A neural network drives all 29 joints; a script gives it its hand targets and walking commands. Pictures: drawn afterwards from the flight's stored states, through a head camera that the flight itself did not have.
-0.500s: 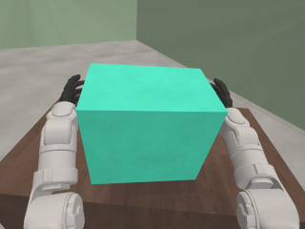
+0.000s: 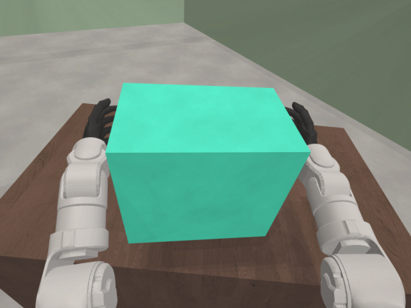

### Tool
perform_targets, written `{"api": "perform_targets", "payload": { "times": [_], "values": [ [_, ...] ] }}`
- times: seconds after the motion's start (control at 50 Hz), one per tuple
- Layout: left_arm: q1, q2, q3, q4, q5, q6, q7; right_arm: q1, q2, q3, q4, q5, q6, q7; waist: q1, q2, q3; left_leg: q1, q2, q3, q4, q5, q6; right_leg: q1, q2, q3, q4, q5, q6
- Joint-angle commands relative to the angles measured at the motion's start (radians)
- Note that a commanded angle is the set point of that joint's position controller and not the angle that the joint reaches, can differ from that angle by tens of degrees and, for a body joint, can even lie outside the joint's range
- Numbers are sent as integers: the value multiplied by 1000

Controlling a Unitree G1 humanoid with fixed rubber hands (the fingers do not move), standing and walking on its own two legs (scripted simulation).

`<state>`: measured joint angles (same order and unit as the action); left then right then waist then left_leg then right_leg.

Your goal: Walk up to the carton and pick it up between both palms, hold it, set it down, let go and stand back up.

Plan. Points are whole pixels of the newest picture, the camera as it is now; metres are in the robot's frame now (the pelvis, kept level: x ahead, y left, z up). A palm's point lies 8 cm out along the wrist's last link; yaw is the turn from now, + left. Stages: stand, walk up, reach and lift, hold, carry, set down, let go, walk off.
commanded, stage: set down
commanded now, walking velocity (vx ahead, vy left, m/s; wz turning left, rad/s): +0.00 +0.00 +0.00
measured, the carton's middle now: (200, 166) +0.39 +0.03 +0.12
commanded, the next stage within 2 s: none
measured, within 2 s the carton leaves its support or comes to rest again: rests again in 1.44 s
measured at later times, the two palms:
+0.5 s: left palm (102, 150) +0.37 +0.22 +0.16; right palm (302, 151) +0.41 -0.17 +0.17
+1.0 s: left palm (114, 157) +0.40 +0.21 +0.12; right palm (297, 157) +0.43 -0.18 +0.13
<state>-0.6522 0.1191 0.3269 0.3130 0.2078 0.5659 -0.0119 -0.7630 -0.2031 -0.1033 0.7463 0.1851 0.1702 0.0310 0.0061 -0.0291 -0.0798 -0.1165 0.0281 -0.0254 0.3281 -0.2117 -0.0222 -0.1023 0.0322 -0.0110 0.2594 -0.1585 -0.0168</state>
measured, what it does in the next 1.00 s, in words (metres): stands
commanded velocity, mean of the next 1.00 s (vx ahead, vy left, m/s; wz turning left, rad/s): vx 0.00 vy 0.00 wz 0.00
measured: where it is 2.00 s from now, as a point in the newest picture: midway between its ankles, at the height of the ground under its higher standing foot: outside the picture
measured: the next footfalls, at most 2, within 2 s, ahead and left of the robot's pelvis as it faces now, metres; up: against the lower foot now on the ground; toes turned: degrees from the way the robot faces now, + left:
none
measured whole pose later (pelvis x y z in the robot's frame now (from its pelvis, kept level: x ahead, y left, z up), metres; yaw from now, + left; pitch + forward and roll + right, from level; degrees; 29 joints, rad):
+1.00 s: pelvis +0.01 +0.00 +0.00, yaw +0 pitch +8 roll -1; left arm -0.63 0.04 0.33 0.37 0.21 0.40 0.06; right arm -0.76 -0.24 -0.13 0.86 0.14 -0.02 0.09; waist 0.02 -0.02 -0.08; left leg -0.27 0.03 -0.02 0.33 -0.20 -0.02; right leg -0.25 0.03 -0.01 0.26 -0.15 -0.02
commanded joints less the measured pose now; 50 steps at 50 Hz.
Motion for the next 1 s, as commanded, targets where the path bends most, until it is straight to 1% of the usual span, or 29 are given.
{"api": "perform_targets", "payload": {
  "times": [0.0, 0.08, 0.14, 0.2, 0.26, 0.3, 0.42, 0.46, 0.52, 0.56, 0.6, 0.66, 0.68, 0.7, 0.74, 0.8, 0.86, 0.94, 0.98],
  "values": [
    [-464, -498, -366, -193, -139, -67, -99, -646, 379, 288, -270, 26, -70, 148, 49, 78, -380, 128, -44, 48, 33, 645, -43, 146, 23, -80, 37, 425, 17],
    [-481, -501, -363, -199, -141, -80, -95, -646, 381, 287, -251, 25, -76, 153, 55, 82, -386, 131, -40, 48, 34, 652, -45, 134, 22, -79, 36, 411, 15],
    [-485, -502, -352, -179, -135, -88, -90, -648, 374, 270, -223, 13, -80, 162, 65, 82, -379, 138, -35, 48, 32, 638, -45, 106, 22, -80, 31, 379, 12],
    [-481, -496, -333, -138, -121, -90, -89, -632, 355, 236, -170, -10, -79, 172, 64, 95, -339, 128, -30, 51, 22, 609, -47, 76, 19, -82, 22, 327, 6],
    [-476, -492, -312, -106, -109, -94, -84, -635, 345, 218, -143, -24, -86, 184, 79, 94, -329, 128, -25, 52, 17, 593, -46, 50, 21, -84, 16, 278, 0],
    [-475, -480, -287, -77, -100, -97, -85, -635, 339, 201, -119, -37, -89, 190, 88, 88, -309, 107, -26, 58, 8, 557, -40, 44, 16, -82, 13, 258, -1],
    [-486, -474, -265, -31, -92, -121, -74, -665, 335, 170, -113, -70, -120, 207, 110, 77, -344, 81, -25, 67, -3, 502, -32, 36, 9, -83, 18, 238, 1],
    [-494, -478, -270, -33, -95, -135, -65, -682, 334, 166, -118, -74, -137, 212, 121, 83, -375, 90, -21, 68, 4, 524, -35, 28, 9, -85, 21, 244, 0],
    [-496, -482, -270, -17, -91, -155, -55, -682, 327, 151, -97, -93, -154, 218, 124, 91, -398, 103, -16, 71, 8, 541, -38, 14, 8, -88, 21, 247, -3],
    [-497, -479, -267, -2, -91, -169, -50, -683, 326, 147, -93, -97, -166, 220, 129, 87, -404, 105, -14, 74, 12, 549, -36, 11, 7, -88, 21, 258, -1],
    [-493, -483, -263, 2, -86, -180, -42, -691, 325, 151, -92, -99, -176, 223, 143, 89, -417, 111, -11, 76, 15, 568, -37, 4, 8, -90, 22, 261, -2],
    [-501, -495, -272, -7, -90, -202, -31, -694, 323, 153, -79, -100, -193, 224, 150, 91, -447, 130, -5, 77, 28, 612, -41, -7, 12, -90, 27, 291, -2],
    [-498, -496, -274, -8, -90, -208, -27, -703, 321, 159, -83, -99, -200, 225, 156, 94, -461, 137, -3, 78, 35, 637, -43, -12, 12, -90, 28, 302, -4],
    [-495, -500, -280, -11, -89, -213, -23, -701, 319, 158, -76, -99, -203, 223, 154, 99, -473, 145, -2, 79, 40, 655, -45, -16, 14, -91, 30, 317, -4],
    [-489, -504, -279, -10, -84, -221, -17, -703, 317, 162, -73, -97, -212, 223, 163, 104, -488, 151, 2, 78, 48, 679, -47, -23, 15, -91, 33, 328, -6],
    [-477, -502, -274, -2, -78, -231, -13, -692, 311, 161, -60, -100, -219, 223, 167, 98, -499, 140, 3, 83, 52, 685, -44, -28, 14, -88, 36, 353, -5],
    [-464, -508, -268, 9, -74, -240, -8, -696, 307, 161, -56, -106, -227, 223, 177, 93, -510, 135, 7, 84, 58, 707, -43, -39, 16, -87, 39, 370, -7],
    [-470, -526, -284, 14, -79, -262, 1, -697, 299, 151, -41, -116, -248, 223, 173, 103, -552, 147, 15, 83, 74, 754, -51, -68, 20, -89, 35, 384, -17],
    [-470, -536, -290, 23, -81, -276, 7, -700, 301, 148, -34, -124, -261, 224, 177, 106, -579, 158, 21, 79, 87, 785, -53, -97, 21, -89, 34, 394, -23]
  ]
}}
